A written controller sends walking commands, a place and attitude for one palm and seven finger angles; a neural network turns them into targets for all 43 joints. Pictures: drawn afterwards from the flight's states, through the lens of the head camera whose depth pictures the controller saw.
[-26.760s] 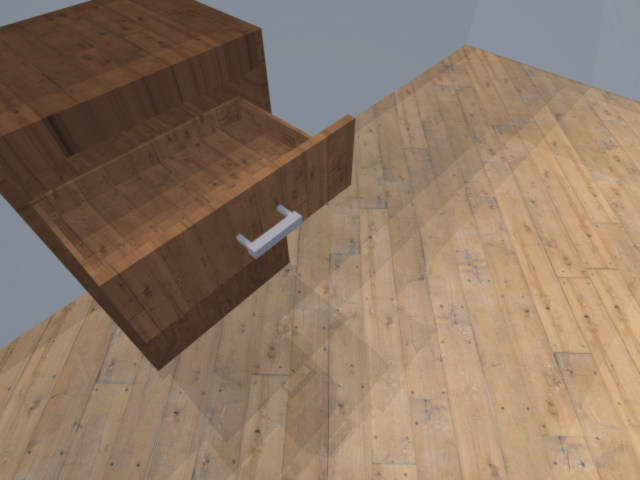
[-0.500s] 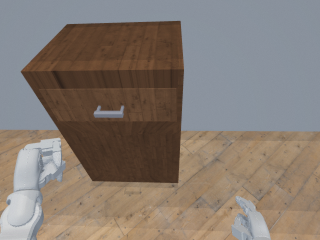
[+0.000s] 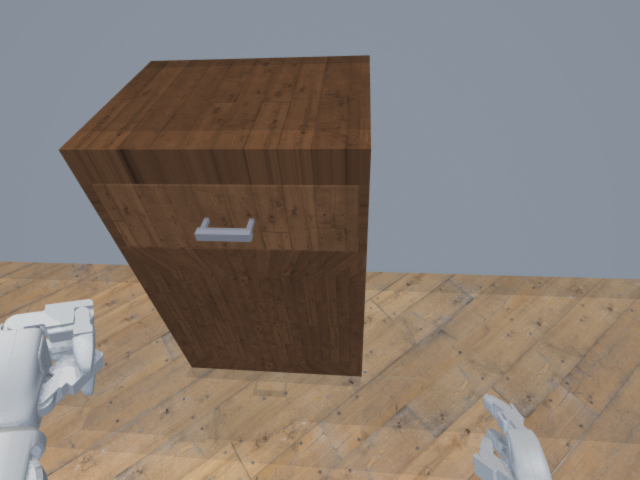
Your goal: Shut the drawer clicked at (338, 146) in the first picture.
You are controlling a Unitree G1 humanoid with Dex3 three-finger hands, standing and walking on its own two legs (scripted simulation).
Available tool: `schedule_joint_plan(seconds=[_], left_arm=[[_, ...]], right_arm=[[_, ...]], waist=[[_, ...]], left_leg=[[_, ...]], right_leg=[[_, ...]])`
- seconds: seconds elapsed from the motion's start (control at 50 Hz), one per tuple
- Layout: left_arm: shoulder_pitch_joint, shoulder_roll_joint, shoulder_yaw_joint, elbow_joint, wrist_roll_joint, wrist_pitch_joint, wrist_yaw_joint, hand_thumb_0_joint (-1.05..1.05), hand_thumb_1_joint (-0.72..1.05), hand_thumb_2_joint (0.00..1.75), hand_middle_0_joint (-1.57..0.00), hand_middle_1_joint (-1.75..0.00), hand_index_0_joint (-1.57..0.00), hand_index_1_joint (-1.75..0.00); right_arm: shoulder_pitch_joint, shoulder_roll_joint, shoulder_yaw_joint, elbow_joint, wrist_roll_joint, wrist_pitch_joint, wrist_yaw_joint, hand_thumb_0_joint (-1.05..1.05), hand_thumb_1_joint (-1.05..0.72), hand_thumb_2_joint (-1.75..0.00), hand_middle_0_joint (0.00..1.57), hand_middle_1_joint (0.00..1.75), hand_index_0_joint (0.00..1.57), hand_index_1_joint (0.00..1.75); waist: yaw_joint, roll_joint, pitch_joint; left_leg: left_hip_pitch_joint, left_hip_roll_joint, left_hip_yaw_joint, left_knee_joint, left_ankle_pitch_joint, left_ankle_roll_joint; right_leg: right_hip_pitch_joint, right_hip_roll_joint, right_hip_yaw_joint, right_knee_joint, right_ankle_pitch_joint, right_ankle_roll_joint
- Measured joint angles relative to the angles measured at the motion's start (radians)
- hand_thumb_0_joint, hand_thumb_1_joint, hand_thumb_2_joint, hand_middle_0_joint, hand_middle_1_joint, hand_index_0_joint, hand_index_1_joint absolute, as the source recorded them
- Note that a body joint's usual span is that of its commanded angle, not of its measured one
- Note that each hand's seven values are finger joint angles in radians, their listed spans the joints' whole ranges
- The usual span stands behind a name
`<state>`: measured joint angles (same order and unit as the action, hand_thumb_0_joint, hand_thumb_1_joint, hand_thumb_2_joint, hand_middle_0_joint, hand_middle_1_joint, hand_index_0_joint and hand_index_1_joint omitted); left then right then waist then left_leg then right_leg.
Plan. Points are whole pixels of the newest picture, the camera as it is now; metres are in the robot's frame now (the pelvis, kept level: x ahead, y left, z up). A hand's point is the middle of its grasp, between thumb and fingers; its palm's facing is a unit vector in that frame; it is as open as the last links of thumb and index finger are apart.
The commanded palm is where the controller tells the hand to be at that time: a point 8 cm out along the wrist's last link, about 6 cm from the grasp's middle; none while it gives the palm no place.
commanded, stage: step back with the hand held close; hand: left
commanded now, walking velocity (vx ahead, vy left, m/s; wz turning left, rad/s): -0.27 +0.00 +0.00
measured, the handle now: (226, 228) +0.59 +0.29 -0.07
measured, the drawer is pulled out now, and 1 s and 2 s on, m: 0.00 0.00 0.00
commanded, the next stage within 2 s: stop stepping back and stand still in 1.28 s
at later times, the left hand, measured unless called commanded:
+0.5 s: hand (50, 382) +0.15 +0.26 +0.16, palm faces +0.25 -0.80 -0.54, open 3.3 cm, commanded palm +0.09 +0.31 +0.17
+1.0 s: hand out of the picture +0.06 +0.27 +0.16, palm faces +0.36 -0.81 -0.46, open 3.3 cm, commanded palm -0.01 +0.32 +0.17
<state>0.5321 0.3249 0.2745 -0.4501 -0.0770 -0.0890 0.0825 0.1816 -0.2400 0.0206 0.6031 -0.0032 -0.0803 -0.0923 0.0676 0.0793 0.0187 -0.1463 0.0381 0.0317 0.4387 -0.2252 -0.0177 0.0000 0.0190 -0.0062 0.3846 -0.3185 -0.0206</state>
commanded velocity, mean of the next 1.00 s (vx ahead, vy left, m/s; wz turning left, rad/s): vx -0.30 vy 0.00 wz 0.01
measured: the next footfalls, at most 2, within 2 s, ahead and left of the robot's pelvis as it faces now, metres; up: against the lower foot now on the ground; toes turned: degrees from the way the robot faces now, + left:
right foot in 1.20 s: -0.18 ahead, -0.09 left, +0.00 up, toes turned +4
left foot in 1.34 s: -0.08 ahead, +0.13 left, +0.00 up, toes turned +1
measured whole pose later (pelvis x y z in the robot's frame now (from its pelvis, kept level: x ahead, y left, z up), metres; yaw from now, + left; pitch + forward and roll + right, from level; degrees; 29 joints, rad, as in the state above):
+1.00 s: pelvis -0.13 +0.04 -0.02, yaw +1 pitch -1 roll -3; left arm 0.59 0.39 0.36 -0.60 -0.03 -0.27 0.14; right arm 0.17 -0.23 -0.03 0.59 -0.01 -0.06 -0.08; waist 0.00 0.03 0.07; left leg -0.46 0.01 0.00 0.57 -0.17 0.03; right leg -0.33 0.03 0.02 0.54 -0.19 0.03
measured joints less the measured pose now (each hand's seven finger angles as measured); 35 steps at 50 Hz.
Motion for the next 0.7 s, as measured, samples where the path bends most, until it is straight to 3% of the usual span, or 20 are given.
schedule_joint_plan(seconds=[0.14, 0.34, 0.46, 0.7], left_arm=[[0.013, 0.043, 0.078, -0.018, 0.017, -0.071, -0.005, 0.02, 0.88, 0.90, -1.41, -1.60, -1.40, -1.60], [0.107, 0.082, 0.065, -0.066, 0.016, -0.072, -0.005, 0.02, 0.88, 0.90, -1.40, -1.60, -1.40, -1.60], [0.119, 0.104, 0.089, -0.096, 0.013, -0.093, 0.015, 0.02, 0.88, 0.90, -1.40, -1.60, -1.40, -1.60], [0.105, 0.087, 0.105, -0.099, 0.045, -0.162, 0.036, 0.02, 0.88, 0.90, -1.41, -1.60, -1.40, -1.60]], right_arm=[[-0.023, 0.000, -0.007, -0.031, -0.005, 0.059, 0.024, 0.01, -0.90, -0.90, 0.20, 0.30, 0.20, 0.30], [-0.015, -0.011, -0.048, -0.073, 0.008, 0.129, 0.016, 0.01, -0.90, -0.90, 0.20, 0.30, 0.20, 0.30], [-0.004, -0.001, -0.046, -0.078, 0.010, 0.120, 0.014, 0.01, -0.90, -0.90, 0.20, 0.30, 0.20, 0.30], [0.002, 0.021, -0.025, -0.081, 0.009, 0.048, 0.015, 0.01, -0.90, -0.90, 0.20, 0.30, 0.20, 0.30]], waist=[[-0.037, -0.002, -0.008], [-0.071, -0.022, 0.012], [-0.070, -0.032, 0.027], [-0.069, -0.029, 0.050]], left_leg=[[-0.053, 0.009, 0.011, 0.008, 0.004, 0.004], [-0.109, -0.012, 0.044, -0.022, 0.049, 0.029], [-0.148, -0.018, 0.037, -0.015, 0.078, 0.041], [-0.231, -0.024, 0.006, 0.025, 0.126, 0.064]], right_leg=[[-0.052, 0.007, 0.012, -0.007, 0.018, 0.007], [-0.142, -0.018, 0.041, 0.017, 0.043, 0.034], [-0.179, -0.023, 0.034, 0.028, 0.067, 0.044], [-0.253, -0.021, 0.008, 0.077, 0.104, 0.055]])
